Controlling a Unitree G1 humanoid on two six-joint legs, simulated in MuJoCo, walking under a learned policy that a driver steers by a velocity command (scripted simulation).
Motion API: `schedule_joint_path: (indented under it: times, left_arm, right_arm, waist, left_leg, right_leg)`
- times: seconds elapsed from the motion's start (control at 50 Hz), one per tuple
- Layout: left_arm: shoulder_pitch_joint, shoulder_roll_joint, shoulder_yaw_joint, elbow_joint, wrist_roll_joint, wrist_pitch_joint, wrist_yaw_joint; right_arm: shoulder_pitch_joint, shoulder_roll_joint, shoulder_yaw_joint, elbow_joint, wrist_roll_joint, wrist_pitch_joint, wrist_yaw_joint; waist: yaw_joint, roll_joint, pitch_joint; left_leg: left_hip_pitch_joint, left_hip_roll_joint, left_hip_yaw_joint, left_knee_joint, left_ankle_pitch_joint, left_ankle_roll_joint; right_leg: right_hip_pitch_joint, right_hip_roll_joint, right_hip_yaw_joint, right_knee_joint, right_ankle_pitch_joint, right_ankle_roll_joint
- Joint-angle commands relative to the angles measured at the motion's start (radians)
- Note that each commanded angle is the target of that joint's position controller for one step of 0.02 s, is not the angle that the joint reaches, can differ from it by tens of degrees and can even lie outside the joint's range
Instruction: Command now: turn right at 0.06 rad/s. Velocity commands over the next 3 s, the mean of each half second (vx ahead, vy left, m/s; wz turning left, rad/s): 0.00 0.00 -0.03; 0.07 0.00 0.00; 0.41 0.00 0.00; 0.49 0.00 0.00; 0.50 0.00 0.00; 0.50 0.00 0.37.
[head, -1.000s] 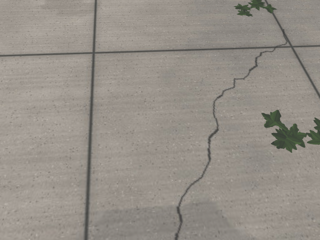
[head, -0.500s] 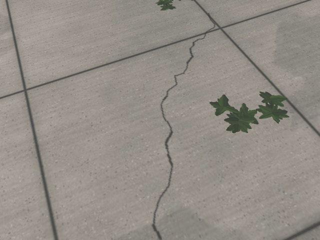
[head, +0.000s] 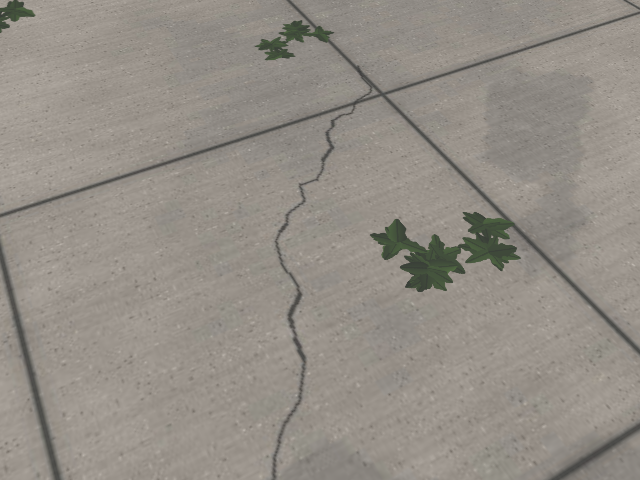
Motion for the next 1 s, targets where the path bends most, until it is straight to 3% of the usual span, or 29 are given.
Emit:
schedule_joint_path:
  times: [0.02,0.04,0.06,0.12,0.42,0.8,0.82,0.86,0.9,0.94,1.0]
  left_arm:
    - [-0.014,0.142,0.022,-0.011,-0.003,-0.025,0.015]
    - [-0.026,0.09,0.011,-0.011,-0.008,-0.03,0.008]
    - [-0.016,0.086,0.007,0.002,-0.004,-0.034,0.007]
    - [0.006,0.101,0.005,0.054,-0.002,-0.038,0.02]
    - [0.02,0.077,-0.012,0.208,-0.003,-0.043,0.025]
    - [0.096,0.018,-0.032,0.301,-0.004,-0.045,0.03]
    - [0.108,0.014,-0.033,0.306,-0.003,-0.045,0.03]
    - [0.118,0.042,-0.02,0.299,0.0,-0.037,0.029]
    - [0.125,0.043,-0.013,0.282,0.006,-0.031,0.023]
    - [0.148,0.026,-0.011,0.272,0.006,-0.04,0.021]
    - [0.226,0.075,0.014,0.283,0.004,-0.056,0.019]
  right_arm:
    - [0.075,-0.099,-0.029,-0.029,0.012,-0.014,0.007]
    - [0.036,-0.12,-0.03,-0.006,0.004,-0.01,0.002]
    - [0.009,-0.132,-0.036,0.001,0.001,-0.006,0.0]
    - [0.008,-0.121,-0.036,0.028,0.0,-0.002,0.004]
    - [0.045,-0.094,-0.019,0.213,0.0,-0.004,-0.003]
    - [0.101,-0.043,0.004,0.318,0.001,-0.008,-0.014]
    - [0.11,-0.039,0.004,0.322,0.0,-0.007,-0.013]
    - [0.112,-0.062,-0.008,0.316,-0.003,0.0,-0.011]
    - [0.105,-0.059,-0.012,0.297,-0.009,0.005,-0.005]
    - [0.1,-0.033,-0.009,0.279,-0.011,-0.004,-0.001]
    - [0.046,-0.012,-0.009,0.237,-0.017,-0.036,0.014]
  waist:
    - [-0.066,-0.065,-0.079]
    - [-0.025,-0.036,-0.062]
    - [-0.008,-0.021,-0.031]
    - [-0.013,-0.041,-0.016]
    - [-0.011,0.015,0.015]
    - [-0.009,0.017,0.026]
    - [-0.009,0.017,0.005]
    - [-0.006,0.01,0.026]
    - [-0.002,0.007,0.104]
    - [0.005,-0.012,0.128]
    - [0.038,-0.112,0.08]
  left_leg:
    - [0.037,0.096,-0.107,-0.133,0.202,0.015]
    - [0.073,0.086,-0.097,-0.135,0.143,0.004]
    - [0.071,0.088,-0.097,-0.121,0.142,0.005]
    - [0.08,0.102,-0.104,-0.125,0.175,0.01]
    - [0.064,0.104,-0.11,-0.167,0.093,-0.002]
    - [0.045,0.106,-0.112,-0.158,0.097,0.003]
    - [0.052,0.097,-0.108,-0.162,0.018,0.004]
    - [0.012,0.059,-0.094,-0.122,-0.243,0.027]
    - [-0.078,0.055,-0.119,-0.101,-0.432,0.057]
    - [-0.129,0.056,-0.137,-0.055,-0.404,0.068]
    - [-0.219,-0.001,-0.037,0.092,-0.205,0.045]
  right_leg:
    - [0.062,-0.133,0.11,-0.031,0.357,-0.055]
    - [0.016,-0.124,0.111,-0.046,0.272,-0.055]
    - [-0.012,-0.112,0.106,-0.066,0.219,-0.05]
    - [-0.024,-0.103,0.104,-0.088,0.191,-0.046]
    - [-0.045,-0.102,0.105,-0.137,0.075,-0.059]
    - [-0.057,-0.092,0.083,-0.118,0.102,-0.054]
    - [-0.052,-0.084,0.081,-0.125,0.02,-0.057]
    - [-0.097,-0.054,0.079,-0.099,-0.259,-0.084]
    - [-0.175,-0.059,0.116,-0.089,-0.472,-0.12]
    - [-0.165,-0.093,0.181,-0.094,-0.487,-0.145]
    - [-0.01,-0.2,0.353,-0.208,-0.497,-0.207]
